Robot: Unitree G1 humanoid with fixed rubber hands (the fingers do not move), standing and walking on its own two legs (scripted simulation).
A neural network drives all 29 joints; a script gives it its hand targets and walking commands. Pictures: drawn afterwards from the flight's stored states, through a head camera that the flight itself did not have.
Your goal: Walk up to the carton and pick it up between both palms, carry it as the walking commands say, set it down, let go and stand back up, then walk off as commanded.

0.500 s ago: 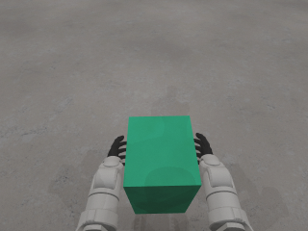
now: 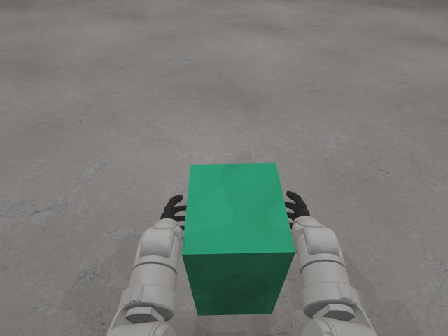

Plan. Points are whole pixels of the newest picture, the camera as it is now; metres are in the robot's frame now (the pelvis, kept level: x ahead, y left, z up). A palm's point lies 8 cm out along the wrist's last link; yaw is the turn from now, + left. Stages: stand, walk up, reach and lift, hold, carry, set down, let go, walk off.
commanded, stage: reach and lift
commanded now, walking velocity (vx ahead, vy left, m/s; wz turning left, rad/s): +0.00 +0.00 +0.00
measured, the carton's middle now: (234, 244) +0.31 +0.00 -0.01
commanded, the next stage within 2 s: hold in 0.88 s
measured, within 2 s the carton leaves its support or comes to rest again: neither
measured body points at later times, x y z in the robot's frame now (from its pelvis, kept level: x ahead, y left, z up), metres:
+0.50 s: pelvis +0.02 +0.00 +0.01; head -0.02 +0.01 +0.45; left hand +0.33 +0.13 +0.03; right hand +0.33 -0.13 +0.03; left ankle +0.05 +0.13 -0.73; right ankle +0.04 -0.12 -0.73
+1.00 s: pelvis +0.01 +0.00 +0.00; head -0.05 +0.01 +0.45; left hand +0.31 +0.13 +0.03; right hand +0.31 -0.13 +0.04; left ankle +0.05 +0.13 -0.73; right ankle +0.05 -0.12 -0.73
